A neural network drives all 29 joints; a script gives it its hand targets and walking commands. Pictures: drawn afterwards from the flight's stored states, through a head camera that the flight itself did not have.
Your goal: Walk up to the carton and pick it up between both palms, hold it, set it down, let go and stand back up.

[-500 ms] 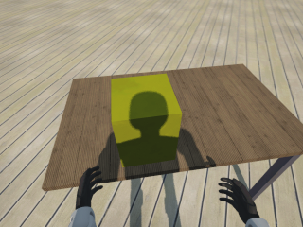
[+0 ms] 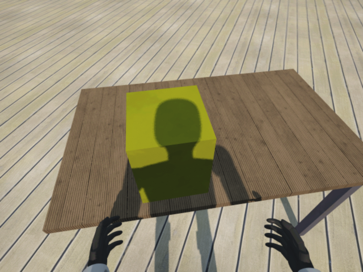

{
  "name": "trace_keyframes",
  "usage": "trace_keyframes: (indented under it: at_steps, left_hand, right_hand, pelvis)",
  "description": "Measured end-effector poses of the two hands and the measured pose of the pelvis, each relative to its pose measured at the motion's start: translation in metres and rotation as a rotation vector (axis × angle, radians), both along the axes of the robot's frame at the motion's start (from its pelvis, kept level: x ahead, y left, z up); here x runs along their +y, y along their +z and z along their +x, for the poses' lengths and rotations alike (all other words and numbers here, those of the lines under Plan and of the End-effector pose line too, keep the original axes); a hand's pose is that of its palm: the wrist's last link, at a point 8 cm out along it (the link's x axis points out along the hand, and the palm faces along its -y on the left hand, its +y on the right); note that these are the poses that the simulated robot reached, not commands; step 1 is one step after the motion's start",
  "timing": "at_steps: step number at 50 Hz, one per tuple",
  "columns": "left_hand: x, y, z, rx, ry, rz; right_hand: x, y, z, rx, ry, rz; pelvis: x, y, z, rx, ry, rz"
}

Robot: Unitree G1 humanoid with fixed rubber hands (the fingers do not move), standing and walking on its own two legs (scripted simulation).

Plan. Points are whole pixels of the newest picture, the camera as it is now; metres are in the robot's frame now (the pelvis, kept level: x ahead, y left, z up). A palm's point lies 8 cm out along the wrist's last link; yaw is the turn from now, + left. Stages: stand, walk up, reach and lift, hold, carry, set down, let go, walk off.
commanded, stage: set down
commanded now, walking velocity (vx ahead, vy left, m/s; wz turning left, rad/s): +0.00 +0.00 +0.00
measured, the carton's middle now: (169, 145) +0.47 +0.08 -0.02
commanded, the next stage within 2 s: let go in 1.00 s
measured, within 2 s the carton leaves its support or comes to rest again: neither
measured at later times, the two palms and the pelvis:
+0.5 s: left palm (94, 270) +0.16 +0.22 -0.06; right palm out of the picture +0.15 -0.22 -0.06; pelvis -0.01 +0.00 +0.00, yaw +0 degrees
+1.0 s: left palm (101, 262) +0.18 +0.22 -0.08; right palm (300, 264) +0.18 -0.22 -0.07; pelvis +0.02 +0.00 +0.00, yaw +0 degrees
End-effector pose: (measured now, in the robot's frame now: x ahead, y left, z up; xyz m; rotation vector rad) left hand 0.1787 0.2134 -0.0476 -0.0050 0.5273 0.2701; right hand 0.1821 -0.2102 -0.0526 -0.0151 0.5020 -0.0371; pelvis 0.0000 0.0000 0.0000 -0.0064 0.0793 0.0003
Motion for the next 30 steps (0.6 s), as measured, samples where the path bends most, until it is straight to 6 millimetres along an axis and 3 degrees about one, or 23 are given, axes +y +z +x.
trace_keyframes:
  at_steps: [12, 21, 30]
  left_hand:
    - [0.013, -0.002, -0.017, 0.019, -0.017, 0.022]
    - [0.01, -0.01, -0.022, 0.099, -0.041, 0.009]
    - [0.01, -0.016, -0.017, 0.152, -0.041, 0.013]
  right_hand:
    - [0.005, 0.002, -0.016, -0.005, 0.0, -0.006]
    - [-0.003, -0.004, -0.03, 0.069, -0.023, -0.032]
    - [-0.009, -0.009, -0.021, 0.111, -0.018, -0.054]
  pelvis:
    - [0.004, 0.0, -0.011, -0.015, 0.0, -0.005]
    - [0.006, 0.0, -0.015, -0.021, 0.0, -0.007]
    - [0.003, 0.0, -0.006, -0.009, 0.0, -0.004]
